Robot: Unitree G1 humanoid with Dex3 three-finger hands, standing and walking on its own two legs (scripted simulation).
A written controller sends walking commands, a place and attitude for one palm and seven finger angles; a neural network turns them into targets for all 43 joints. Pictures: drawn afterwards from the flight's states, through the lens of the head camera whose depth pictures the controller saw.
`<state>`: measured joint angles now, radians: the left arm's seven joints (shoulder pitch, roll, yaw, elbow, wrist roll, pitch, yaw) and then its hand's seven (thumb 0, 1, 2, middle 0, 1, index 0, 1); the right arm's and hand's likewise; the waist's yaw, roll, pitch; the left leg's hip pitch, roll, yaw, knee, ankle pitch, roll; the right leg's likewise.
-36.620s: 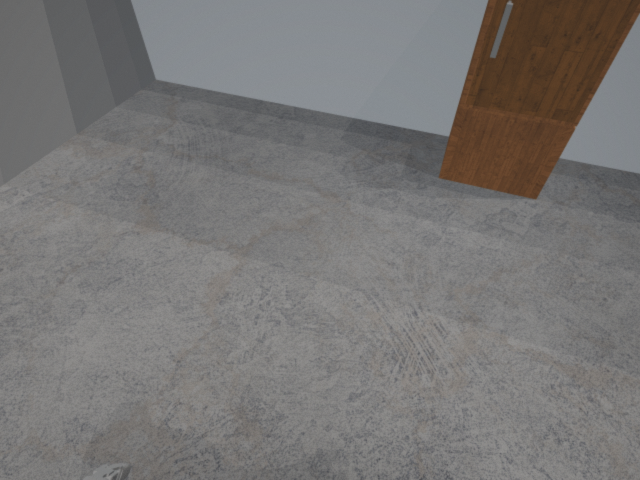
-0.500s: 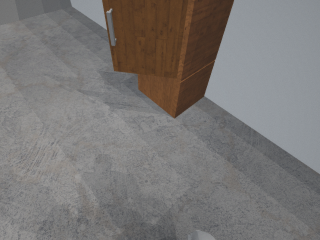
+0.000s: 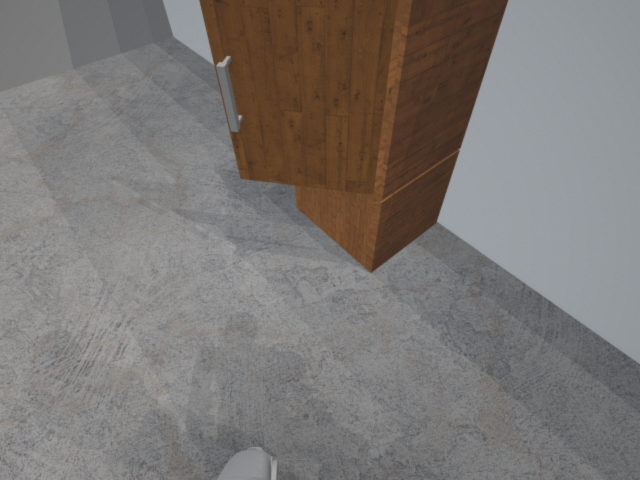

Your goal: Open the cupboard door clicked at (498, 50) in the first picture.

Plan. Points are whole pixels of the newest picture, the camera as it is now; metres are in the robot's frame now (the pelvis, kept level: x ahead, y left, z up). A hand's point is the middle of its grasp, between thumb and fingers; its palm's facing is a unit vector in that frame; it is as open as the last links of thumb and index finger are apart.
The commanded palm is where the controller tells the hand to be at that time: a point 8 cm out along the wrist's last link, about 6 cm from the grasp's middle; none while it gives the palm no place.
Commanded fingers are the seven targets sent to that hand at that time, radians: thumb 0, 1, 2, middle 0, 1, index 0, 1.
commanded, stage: take the last steps up to it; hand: left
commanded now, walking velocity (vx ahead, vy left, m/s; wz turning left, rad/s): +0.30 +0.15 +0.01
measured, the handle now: (231, 95) +0.97 +0.28 -0.05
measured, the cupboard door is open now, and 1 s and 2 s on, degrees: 39 39 39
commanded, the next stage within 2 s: come to a stop and stand still in 0.74 s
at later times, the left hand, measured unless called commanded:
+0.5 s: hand (150, 418) +0.23 +0.29 -0.17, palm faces +0.04 -0.98 -0.19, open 7.3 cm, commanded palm none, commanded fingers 0.00 0.90 0.90 -0.20 -0.30 -0.20 -0.30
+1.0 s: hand (181, 324) +0.40 +0.29 -0.18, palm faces -0.01 -0.98 -0.21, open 7.2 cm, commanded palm none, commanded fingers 0.00 0.90 0.90 -0.20 -0.30 -0.20 -0.30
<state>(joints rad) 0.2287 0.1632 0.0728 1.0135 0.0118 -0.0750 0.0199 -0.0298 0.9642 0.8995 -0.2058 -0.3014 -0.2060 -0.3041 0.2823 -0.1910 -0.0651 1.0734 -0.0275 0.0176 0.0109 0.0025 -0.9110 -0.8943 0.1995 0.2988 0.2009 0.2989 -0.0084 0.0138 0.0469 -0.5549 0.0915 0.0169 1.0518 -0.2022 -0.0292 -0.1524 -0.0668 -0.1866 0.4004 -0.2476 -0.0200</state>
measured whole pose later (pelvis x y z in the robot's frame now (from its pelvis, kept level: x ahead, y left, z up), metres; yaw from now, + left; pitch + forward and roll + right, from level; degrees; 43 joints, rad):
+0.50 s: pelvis +0.19 +0.11 +0.00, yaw -2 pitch +0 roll +1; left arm 0.22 0.17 0.06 1.04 0.03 0.00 -0.01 0.01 0.92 0.90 -0.20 -0.30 -0.20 -0.30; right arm 0.24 -0.18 -0.04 1.01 -0.02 -0.07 -0.02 -0.02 -0.95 -0.89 0.20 0.30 0.21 0.30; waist 0.03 -0.03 0.05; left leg -0.15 -0.03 0.20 0.35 -0.21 0.08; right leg -0.56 -0.11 -0.08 1.04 -0.27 0.00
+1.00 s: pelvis +0.35 +0.10 -0.01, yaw -4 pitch -1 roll +0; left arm 0.23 0.17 0.04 1.06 0.01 -0.03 0.03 -0.01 0.95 0.90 -0.20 -0.30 -0.20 -0.30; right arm 0.23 -0.17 -0.03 1.07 -0.01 0.00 -0.02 0.01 -0.93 -0.89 0.20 0.30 0.20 0.30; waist 0.00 0.00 0.07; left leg -0.39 0.06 0.05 0.62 -0.21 -0.05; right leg -0.16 -0.04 -0.12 0.46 -0.28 0.00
